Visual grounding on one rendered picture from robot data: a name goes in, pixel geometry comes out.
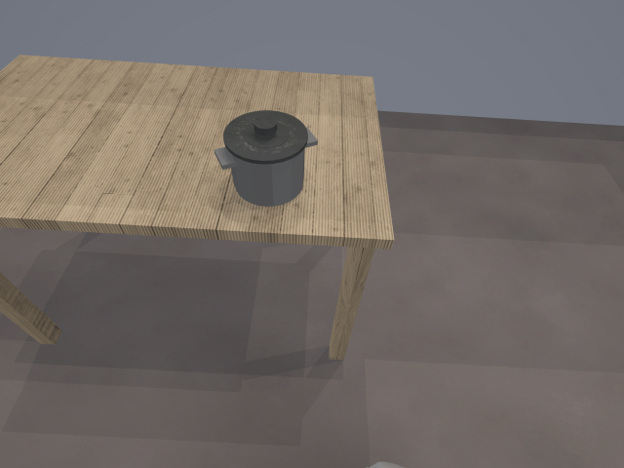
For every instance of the lid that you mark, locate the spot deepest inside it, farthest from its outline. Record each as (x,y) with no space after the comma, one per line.
(243,142)

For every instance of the pot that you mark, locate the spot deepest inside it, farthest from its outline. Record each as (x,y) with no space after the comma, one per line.
(266,185)

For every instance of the knob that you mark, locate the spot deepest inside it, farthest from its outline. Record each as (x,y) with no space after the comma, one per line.
(265,125)

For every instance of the table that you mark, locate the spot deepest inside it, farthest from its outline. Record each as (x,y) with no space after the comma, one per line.
(125,147)

